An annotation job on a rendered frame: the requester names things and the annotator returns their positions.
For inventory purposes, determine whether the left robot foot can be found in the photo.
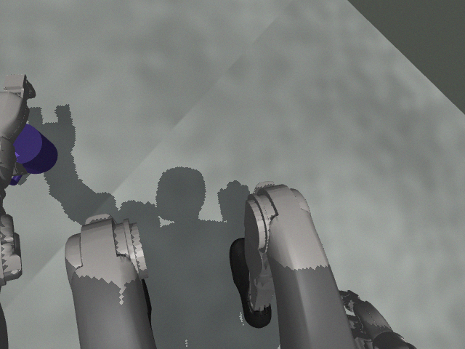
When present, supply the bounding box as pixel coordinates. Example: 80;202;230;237
142;279;154;338

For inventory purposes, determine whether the right robot foot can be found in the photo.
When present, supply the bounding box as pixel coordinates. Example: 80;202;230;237
230;238;272;328

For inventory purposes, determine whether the mug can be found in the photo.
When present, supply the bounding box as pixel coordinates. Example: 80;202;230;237
10;124;58;185

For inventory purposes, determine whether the left robot arm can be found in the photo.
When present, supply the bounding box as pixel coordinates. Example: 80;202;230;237
0;137;22;349

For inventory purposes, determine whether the right robot arm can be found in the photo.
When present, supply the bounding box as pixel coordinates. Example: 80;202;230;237
372;332;417;349

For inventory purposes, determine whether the left robot hand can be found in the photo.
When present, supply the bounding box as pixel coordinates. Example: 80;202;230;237
0;74;36;176

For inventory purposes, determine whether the right robot hand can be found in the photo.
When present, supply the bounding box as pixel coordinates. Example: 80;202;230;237
339;290;393;349

